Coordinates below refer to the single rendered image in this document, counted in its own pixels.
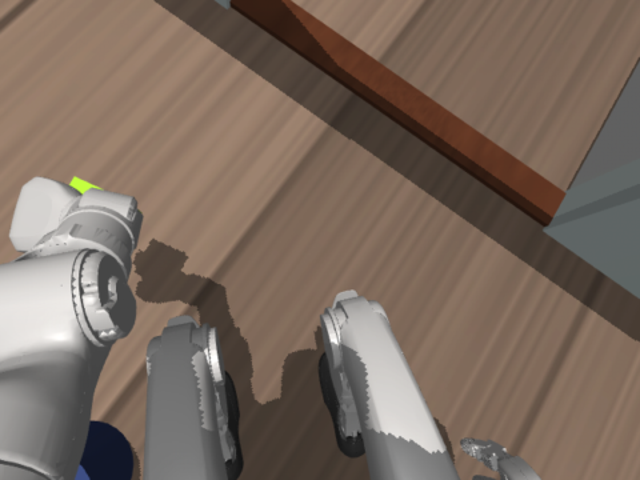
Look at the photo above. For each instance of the left robot arm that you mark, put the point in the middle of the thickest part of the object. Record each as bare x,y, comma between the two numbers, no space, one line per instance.
63,304

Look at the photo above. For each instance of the right robot hand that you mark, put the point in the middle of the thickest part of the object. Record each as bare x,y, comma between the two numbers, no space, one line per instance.
495,457

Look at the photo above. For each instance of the right robot foot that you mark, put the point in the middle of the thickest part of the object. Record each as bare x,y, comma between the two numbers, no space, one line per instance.
350,446

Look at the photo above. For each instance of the left robot hand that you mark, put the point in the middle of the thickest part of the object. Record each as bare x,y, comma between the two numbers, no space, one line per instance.
38,211

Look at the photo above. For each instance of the left robot foot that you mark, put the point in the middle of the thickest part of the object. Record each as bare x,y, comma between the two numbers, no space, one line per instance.
233,466

